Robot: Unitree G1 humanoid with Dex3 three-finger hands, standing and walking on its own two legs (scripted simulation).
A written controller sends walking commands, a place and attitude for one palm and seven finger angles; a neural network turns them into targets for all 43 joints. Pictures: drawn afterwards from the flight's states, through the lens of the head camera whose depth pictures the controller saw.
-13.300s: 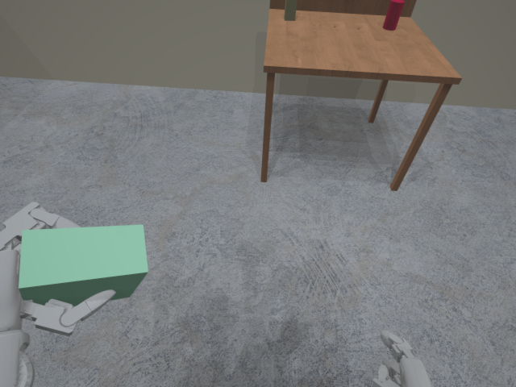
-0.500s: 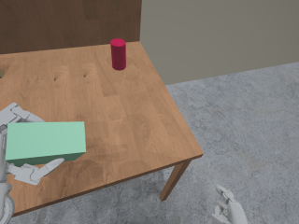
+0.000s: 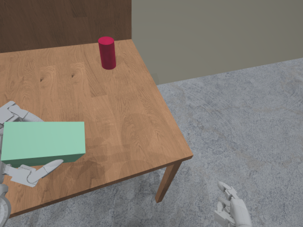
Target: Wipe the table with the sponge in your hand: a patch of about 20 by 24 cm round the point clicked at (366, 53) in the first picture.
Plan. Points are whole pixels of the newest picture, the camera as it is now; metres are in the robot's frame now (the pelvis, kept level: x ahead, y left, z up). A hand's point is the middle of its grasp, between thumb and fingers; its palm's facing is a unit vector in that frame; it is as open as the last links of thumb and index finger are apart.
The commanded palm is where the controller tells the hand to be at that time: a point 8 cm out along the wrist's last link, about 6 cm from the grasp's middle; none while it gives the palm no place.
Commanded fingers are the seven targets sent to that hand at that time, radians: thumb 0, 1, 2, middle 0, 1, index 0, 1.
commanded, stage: come to a stop and stand still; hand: left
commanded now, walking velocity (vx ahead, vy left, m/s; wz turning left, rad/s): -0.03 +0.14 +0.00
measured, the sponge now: (57, 145) +0.24 +0.21 +0.15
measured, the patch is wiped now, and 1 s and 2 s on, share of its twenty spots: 0.00 0.00 0.00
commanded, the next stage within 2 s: look again from close up in 0.90 s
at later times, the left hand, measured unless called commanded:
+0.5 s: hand (24, 149) +0.22 +0.26 +0.16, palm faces +0.39 -0.84 -0.37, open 9.9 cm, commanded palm +0.16 +0.29 +0.18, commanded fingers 0.00 0.10 1.30 -1.20 -1.60 -1.20 -1.60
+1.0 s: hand (2, 145) +0.22 +0.30 +0.16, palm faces +0.38 -0.83 -0.40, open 9.9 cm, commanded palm +0.15 +0.32 +0.18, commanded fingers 0.00 0.10 1.30 -1.20 -1.60 -1.20 -1.60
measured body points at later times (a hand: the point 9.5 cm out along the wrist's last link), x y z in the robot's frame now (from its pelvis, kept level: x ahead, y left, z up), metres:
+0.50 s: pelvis +0.01 +0.01 +0.00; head +0.03 +0.03 +0.45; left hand +0.19 +0.30 +0.18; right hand +0.19 -0.22 -0.07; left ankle -0.02 +0.12 -0.74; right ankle +0.03 -0.09 -0.74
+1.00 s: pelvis +0.00 +0.04 +0.00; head +0.02 +0.07 +0.45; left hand +0.19 +0.34 +0.18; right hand +0.17 -0.18 -0.06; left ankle -0.02 +0.12 -0.74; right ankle +0.03 -0.09 -0.74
